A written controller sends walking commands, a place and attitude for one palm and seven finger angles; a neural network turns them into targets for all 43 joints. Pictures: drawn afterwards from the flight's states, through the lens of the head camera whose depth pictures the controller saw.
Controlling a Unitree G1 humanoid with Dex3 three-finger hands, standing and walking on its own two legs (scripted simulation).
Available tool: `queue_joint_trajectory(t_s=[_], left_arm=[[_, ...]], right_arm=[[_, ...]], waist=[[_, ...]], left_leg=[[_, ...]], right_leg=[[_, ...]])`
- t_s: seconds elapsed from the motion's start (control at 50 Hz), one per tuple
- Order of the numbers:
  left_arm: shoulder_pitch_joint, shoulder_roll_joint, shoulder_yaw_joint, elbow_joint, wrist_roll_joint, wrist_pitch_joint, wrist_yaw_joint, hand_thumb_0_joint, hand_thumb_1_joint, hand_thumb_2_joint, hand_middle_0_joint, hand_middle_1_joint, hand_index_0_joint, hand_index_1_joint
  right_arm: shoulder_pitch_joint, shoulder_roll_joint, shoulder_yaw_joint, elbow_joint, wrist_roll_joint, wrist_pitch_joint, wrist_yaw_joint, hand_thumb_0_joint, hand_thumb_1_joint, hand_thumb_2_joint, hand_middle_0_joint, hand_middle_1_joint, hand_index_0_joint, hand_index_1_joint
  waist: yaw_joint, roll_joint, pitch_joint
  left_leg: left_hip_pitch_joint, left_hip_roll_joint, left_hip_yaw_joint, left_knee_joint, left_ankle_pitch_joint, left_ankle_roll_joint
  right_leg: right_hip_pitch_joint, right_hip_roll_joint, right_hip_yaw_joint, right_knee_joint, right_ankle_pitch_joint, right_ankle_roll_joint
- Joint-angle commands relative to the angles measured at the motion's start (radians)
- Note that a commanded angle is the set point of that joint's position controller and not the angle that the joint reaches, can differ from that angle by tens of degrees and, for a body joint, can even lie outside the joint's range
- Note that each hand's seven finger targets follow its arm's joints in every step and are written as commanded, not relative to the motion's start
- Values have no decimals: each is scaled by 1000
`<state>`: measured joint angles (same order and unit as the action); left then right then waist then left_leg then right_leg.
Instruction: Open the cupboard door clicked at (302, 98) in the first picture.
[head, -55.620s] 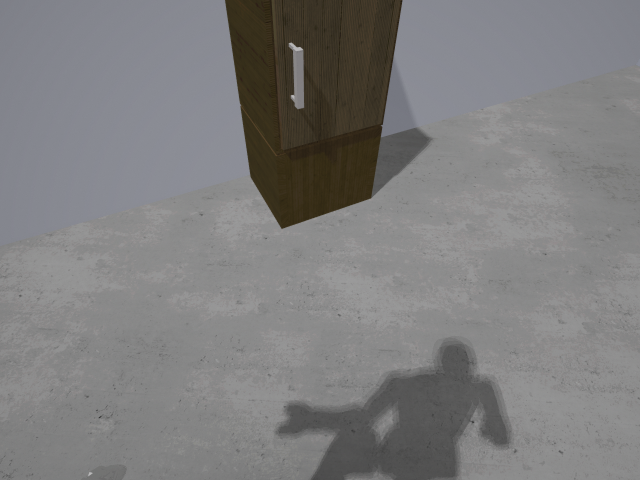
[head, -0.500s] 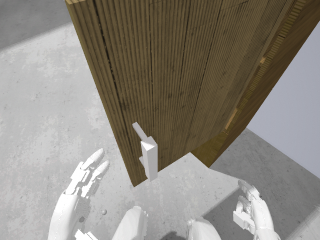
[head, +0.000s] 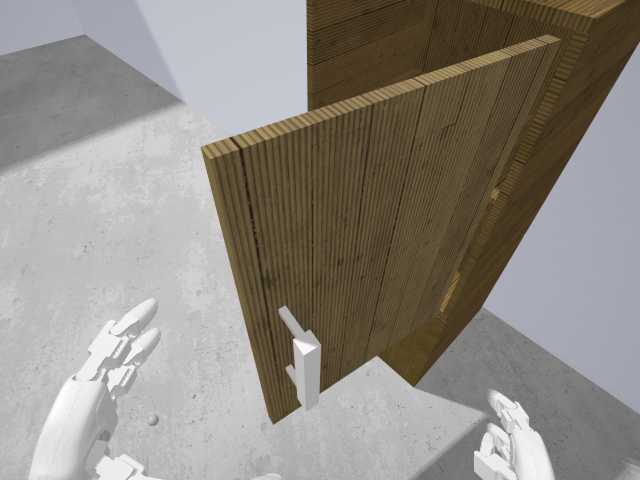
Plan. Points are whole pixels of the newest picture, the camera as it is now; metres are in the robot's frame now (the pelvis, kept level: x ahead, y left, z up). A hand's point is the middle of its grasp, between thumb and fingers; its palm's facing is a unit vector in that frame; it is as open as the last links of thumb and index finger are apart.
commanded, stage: draw the hand back to the body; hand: left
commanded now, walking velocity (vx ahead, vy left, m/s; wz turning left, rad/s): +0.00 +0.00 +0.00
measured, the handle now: (298, 361) +0.28 +0.06 -0.01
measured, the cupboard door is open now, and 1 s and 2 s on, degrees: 79 79 79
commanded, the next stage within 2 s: step back with the hand held close in 1.00 s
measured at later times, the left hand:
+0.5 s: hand (46, 319) +0.20 +0.25 +0.19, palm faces +0.37 -0.83 -0.41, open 10.5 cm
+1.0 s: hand (32, 286) +0.21 +0.25 +0.23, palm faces +0.43 -0.81 -0.40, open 7.5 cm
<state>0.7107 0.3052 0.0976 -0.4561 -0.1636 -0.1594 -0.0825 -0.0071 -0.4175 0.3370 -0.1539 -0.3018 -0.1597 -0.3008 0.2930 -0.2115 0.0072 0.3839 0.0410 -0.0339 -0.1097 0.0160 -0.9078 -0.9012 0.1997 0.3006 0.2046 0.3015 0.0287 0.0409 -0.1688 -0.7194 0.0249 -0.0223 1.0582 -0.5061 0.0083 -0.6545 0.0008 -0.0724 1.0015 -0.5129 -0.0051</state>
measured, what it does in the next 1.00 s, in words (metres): rises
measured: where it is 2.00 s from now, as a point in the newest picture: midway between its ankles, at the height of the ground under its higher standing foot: outside the picture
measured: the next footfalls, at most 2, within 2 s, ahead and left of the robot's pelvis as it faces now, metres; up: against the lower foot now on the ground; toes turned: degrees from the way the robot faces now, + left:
right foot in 1.94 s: -0.06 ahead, -0.10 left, +0.00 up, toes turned +8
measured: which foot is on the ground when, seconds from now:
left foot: down 0.00-1.00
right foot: down 0.00-1.00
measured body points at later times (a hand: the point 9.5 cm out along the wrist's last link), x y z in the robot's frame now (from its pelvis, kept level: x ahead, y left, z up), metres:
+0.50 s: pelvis +0.03 +0.01 +0.05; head +0.00 -0.01 +0.50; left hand +0.18 +0.29 +0.22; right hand +0.21 -0.20 -0.02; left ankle +0.01 +0.11 -0.67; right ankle +0.00 -0.12 -0.67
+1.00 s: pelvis +0.02 +0.00 +0.07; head +0.00 -0.02 +0.52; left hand +0.19 +0.29 +0.25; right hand +0.21 -0.23 -0.01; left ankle +0.01 +0.11 -0.67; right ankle +0.00 -0.12 -0.67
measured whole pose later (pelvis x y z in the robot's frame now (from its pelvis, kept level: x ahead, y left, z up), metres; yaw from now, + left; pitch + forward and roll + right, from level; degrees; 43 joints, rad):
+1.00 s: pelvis +0.02 +0.00 +0.07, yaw -1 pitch -3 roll +0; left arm 0.49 0.35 0.33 -0.45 -0.07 -0.04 0.11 0.02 0.88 0.90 -0.21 -0.30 -0.21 -0.30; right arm 0.21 -0.23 0.02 0.62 0.00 -0.12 -0.09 0.02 -0.91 -0.90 0.20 0.30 0.20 0.30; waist 0.07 0.05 0.00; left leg -0.14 0.01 0.03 0.48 -0.28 0.01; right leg -0.10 0.00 -0.03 0.45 -0.29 0.00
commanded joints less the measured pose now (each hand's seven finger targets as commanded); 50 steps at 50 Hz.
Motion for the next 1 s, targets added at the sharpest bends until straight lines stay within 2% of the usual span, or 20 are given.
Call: queue_joint_trajectory(t_s=[0.0, 0.06, 0.12, 0.16, 0.22, 0.26, 0.3, 0.38, 0.6, 0.64, 0.68, 0.72, 0.82, 0.86, 0.9, 0.98], left_arm=[[66, 84, 56, -248, 99, 89, 172, 0, -150, 450, -162, -300, -162, -300], [4, 136, 97, -277, 115, 115, 215, 0, -45, 495, -166, -300, -166, -300], [-40, 140, 109, -269, 122, 125, 236, 0, 60, 540, -170, -300, -170, -300], [-76, 154, 131, -270, 126, 121, 245, 0, 130, 570, -173, -300, -173, -300], [-89, 151, 147, -272, 126, 117, 245, 0, 235, 615, -176, -300, -176, -300], [-94, 170, 183, -252, 125, 113, 246, 0, 305, 645, -179, -300, -179, -300], [-111, 164, 193, -261, 121, 105, 240, 0, 375, 675, -181, -300, -181, -300], [-153, 190, 256, -232, 111, 97, 237, 0, 515, 735, -186, -300, -186, -300], [-345, 254, 384, -230, 98, 57, 236, 0, 900, 900, -200, -300, -200, -300], [-291, 195, 343, -170, 96, 59, 225, 0, 900, 900, -200, -300, -200, -300], [-265, 176, 325, -144, 91, 60, 215, 0, 900, 900, -200, -300, -200, -300], [-287, 197, 338, -174, 91, 54, 212, 0, 900, 900, -200, -300, -200, -300], [-308, 233, 366, -224, 99, 44, 219, 0, 900, 900, -200, -300, -200, -300], [-323, 244, 372, -232, 104, 44, 223, 0, 900, 900, -200, -300, -200, -300], [-313, 228, 363, -203, 100, 46, 222, 0, 900, 900, -200, -300, -200, -300], [-320, 218, 355, -193, 100, 41, 220, 0, 900, 900, -200, -300, -200, -300]], right_arm=[[-74, -88, -23, -171, -5, -32, -29, 0, -900, -900, 200, 300, 200, 300], [-87, -97, -13, -155, -11, -45, -34, 0, -900, -900, 200, 300, 200, 300], [-90, -99, -3, -133, -13, -63, -36, 0, -900, -900, 200, 300, 200, 300], [-98, -104, 0, -115, -14, -79, -34, 0, -900, -900, 200, 300, 200, 300], [-104, -102, 5, -90, -14, -98, -24, 0, -900, -900, 200, 300, 200, 300], [-120, -104, 4, -73, -15, -110, -20, 0, -900, -900, 200, 300, 200, 300], [-127, -103, 4, -59, -15, -119, -13, 0, -900, -900, 200, 300, 200, 300], [-151, -104, 3, -31, -19, -128, -5, 0, -900, -900, 200, 300, 200, 300], [-190, -111, -10, 37, -27, -144, 9, 0, -900, -900, 200, 300, 200, 300], [-190, -110, -14, 47, -27, -143, 17, 0, -900, -900, 200, 300, 200, 300], [-197, -117, -19, 46, -28, -135, 25, 0, -900, -900, 200, 300, 200, 300], [-204, -121, -26, 45, -29, -127, 27, 0, -900, -900, 200, 300, 200, 300], [-212, -114, -24, 50, -32, -133, 21, 0, -900, -900, 200, 300, 200, 300], [-215, -114, -22, 59, -33, -139, 20, 0, -900, -900, 200, 300, 200, 300], [-217, -110, -20, 61, -33, -142, 19, 0, -900, -900, 200, 300, 200, 300], [-217, -112, -24, 66, -34, -145, 20, 0, -900, -900, 200, 300, 200, 300]], waist=[[5, 26, -13], [7, 2, -17], [4, 17, 18], [9, 12, 17], [12, 36, 42], [24, 16, 46], [23, 35, 61], [31, 4, 81], [38, 53, 89], [36, 39, 116], [37, -11, 124], [40, -17, 97], [44, 29, 72], [45, 67, 81], [42, 35, 116], [40, 22, 120]], left_leg=[[181, -5, 8, -263, 243, 16], [237, -4, 0, -309, 264, 18], [290, -2, -1, -354, 268, 18], [325, 0, -14, -389, 293, 16], [374, 7, -19, -434, 346, 9], [393, 7, -18, -458, 382, 8], [426, 10, -12, -480, 429, 5], [455, 9, -2, -529, 448, 2], [553, 5, 20, -615, 466, 2], [560, 8, 26, -626, 473, 2], [561, 10, 29, -636, 479, 6], [575, 8, 36, -641, 475, 12], [597, 0, 43, -645, 485, 12], [599, -1, 43, -645, 487, 8], [596, -1, 41, -653, 467, 9], [604, -2, 44, -658, 459, 11]], right_leg=[[112, 4, 29, -263, 230, -14], [174, 2, 25, -304, 252, -14], [202, -2, 23, -339, 257, -13], [238, -4, 19, -357, 269, -14], [273, -5, 17, -384, 296, -11], [317, -6, 16, -406, 325, -13], [338, -6, 19, -426, 356, -11], [403, -6, 18, -471, 393, -11], [486, -3, 29, -562, 431, -12], [484, -1, 27, -573, 434, -8], [501, -3, 27, -584, 452, -6], [517, -2, 34, -594, 460, -5], [541, -2, 39, -601, 480, -8], [545, -3, 40, -609, 482, -11], [527, -1, 38, -616, 465, -8], [530, -1, 41, -625, 459, -6]])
